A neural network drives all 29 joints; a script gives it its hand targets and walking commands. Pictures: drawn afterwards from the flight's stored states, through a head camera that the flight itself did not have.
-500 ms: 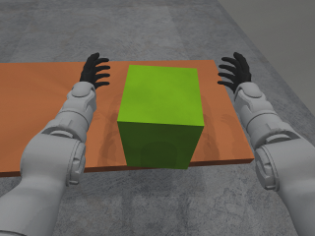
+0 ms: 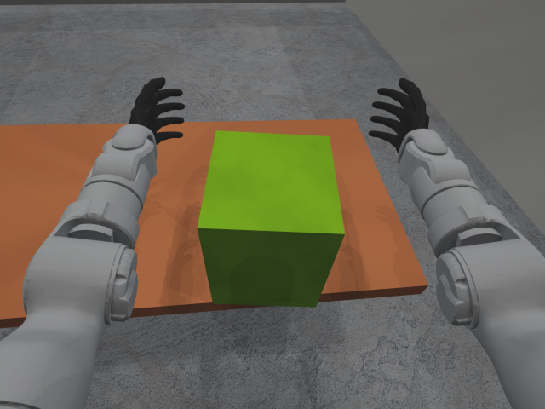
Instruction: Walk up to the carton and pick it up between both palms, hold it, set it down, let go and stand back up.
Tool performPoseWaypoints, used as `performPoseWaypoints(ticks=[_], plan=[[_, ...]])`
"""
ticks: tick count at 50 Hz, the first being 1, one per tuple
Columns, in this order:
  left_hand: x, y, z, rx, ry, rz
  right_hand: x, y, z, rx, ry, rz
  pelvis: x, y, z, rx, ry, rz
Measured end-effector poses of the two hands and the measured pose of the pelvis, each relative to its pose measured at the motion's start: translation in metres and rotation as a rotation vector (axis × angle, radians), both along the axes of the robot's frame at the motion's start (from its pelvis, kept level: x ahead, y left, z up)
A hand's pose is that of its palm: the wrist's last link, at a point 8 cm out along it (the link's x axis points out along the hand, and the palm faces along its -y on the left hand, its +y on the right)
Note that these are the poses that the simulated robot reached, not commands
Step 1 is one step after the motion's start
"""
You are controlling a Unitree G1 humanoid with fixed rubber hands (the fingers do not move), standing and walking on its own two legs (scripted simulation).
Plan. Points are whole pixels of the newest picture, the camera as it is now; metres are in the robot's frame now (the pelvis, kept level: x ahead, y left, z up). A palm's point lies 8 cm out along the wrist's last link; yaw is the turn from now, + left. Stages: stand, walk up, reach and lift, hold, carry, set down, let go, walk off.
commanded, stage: set down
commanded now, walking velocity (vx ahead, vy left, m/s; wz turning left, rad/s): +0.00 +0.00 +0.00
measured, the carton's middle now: (268, 223) +0.45 +0.00 -0.02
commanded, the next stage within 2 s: none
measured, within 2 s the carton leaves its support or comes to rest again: neither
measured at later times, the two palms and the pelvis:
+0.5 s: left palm (126, 239) +0.37 +0.21 +0.06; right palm (394, 232) +0.36 -0.19 +0.07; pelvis -0.03 +0.00 +0.00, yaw +1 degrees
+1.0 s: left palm (121, 302) +0.30 +0.22 -0.01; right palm (388, 284) +0.31 -0.19 +0.00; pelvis -0.01 -0.01 -0.01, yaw +3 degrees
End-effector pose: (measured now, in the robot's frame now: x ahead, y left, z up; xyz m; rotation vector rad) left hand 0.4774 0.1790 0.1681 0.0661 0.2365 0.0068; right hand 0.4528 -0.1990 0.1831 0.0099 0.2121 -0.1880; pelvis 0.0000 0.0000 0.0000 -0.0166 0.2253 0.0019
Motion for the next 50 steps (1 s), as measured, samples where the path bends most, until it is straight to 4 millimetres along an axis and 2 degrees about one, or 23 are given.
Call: performPoseWaypoints(ticks=[3, 6, 11, 15, 19, 23, 29, 35, 44, 50], plan=[[-0.01, 0.004, -0.009, 0.004, 0.026, 0.007, -0.01, -0.004, -0.01, -0.007, 0.011, 0.001, 0.002, 0.002, 0.002, 0.005, -0.042, -0.003], [-0.024, 0.014, -0.023, 0.003, 0.046, 0.026, -0.022, -0.003, -0.029, -0.005, 0.039, 0.008, 0.001, 0.002, 0.003, 0.01, -0.077, -0.005], [-0.052, 0.031, -0.056, -0.003, 0.075, 0.051, -0.048, 0.003, -0.071, 0.006, 0.108, 0.019, -0.006, 0.001, 0.003, 0.012, -0.103, -0.001], [-0.074, 0.038, -0.082, -0.009, 0.062, 0.055, -0.067, 0.01, -0.093, 0.009, 0.103, 0.024, -0.012, -0.001, 0.002, 0.009, -0.095, 0.006], [-0.094, 0.039, -0.099, -0.008, 0.028, 0.056, -0.079, 0.012, -0.102, 0.001, 0.062, 0.027, -0.019, -0.002, 0.0, 0.006, -0.079, 0.015], [-0.107, 0.035, -0.105, -0.002, 0.003, 0.053, -0.088, 0.012, -0.107, 0.007, 0.04, 0.027, -0.023, -0.002, -0.002, 0.004, -0.072, 0.02], [-0.119, 0.028, -0.107, -0.005, 0.004, 0.057, -0.1, 0.014, -0.121, 0.019, 0.082, 0.045, -0.027, -0.002, -0.003, 0.007, -0.092, 0.022], [-0.126, 0.03, -0.115, -0.008, -0.008, 0.073, -0.108, 0.013, -0.133, 0.021, 0.07, 0.041, -0.025, -0.003, -0.003, 0.012, -0.089, 0.024], [-0.157, 0.041, -0.155, -0.001, 0.015, 0.093, -0.127, 0.015, -0.165, 0.008, 0.086, 0.05, -0.018, -0.009, -0.003, 0.013, -0.11, 0.032], [-0.177, 0.044, -0.173, -0.002, 0.005, 0.105, -0.141, 0.012, -0.184, 0.008, 0.083, 0.04, -0.012, -0.01, -0.005, 0.011, -0.103, 0.044]])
